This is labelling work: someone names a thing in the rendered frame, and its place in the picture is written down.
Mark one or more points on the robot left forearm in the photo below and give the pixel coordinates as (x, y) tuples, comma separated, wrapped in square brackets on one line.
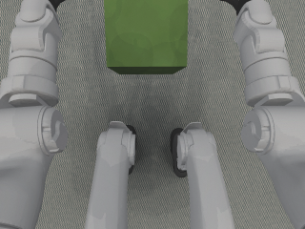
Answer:
[(33, 57)]

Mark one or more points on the carton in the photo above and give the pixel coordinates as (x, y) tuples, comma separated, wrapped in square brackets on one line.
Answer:
[(146, 36)]

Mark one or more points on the robot right hand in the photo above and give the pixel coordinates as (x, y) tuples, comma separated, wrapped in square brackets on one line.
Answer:
[(237, 4)]

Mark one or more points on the robot right upper arm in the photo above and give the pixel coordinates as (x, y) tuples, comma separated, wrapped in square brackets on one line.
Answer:
[(277, 135)]

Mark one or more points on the robot left hand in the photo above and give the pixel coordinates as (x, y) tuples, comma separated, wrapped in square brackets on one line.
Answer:
[(56, 3)]

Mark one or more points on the robot right thigh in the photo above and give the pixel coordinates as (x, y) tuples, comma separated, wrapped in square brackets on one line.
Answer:
[(209, 203)]

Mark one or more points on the robot right forearm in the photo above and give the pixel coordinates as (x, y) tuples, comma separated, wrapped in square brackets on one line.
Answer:
[(264, 59)]

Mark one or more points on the robot left upper arm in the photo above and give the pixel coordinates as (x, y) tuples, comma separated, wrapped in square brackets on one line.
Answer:
[(29, 139)]

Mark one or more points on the right robot shin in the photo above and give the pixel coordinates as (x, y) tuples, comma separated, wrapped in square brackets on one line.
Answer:
[(192, 126)]

